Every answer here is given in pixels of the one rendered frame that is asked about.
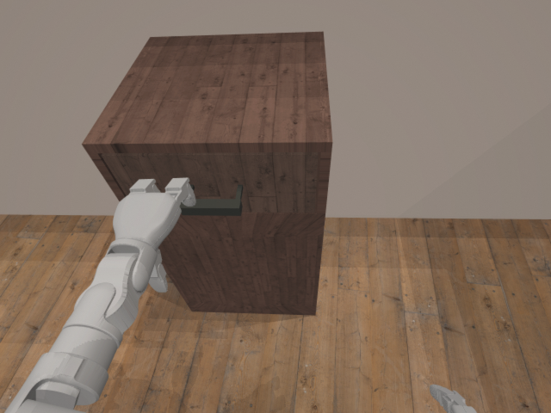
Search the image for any robot right hand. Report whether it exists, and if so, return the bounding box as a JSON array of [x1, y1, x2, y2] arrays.
[[430, 385, 477, 413]]

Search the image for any handle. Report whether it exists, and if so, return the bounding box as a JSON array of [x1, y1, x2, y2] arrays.
[[180, 185, 243, 216]]

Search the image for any robot left hand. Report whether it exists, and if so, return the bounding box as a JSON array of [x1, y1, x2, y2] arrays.
[[113, 178, 196, 293]]

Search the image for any cabinet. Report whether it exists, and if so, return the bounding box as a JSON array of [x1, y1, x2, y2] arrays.
[[82, 32, 332, 316]]

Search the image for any drawer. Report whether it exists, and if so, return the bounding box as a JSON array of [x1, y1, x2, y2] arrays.
[[101, 152, 318, 213]]

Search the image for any left robot forearm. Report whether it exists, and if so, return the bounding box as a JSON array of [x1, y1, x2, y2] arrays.
[[4, 238, 158, 413]]

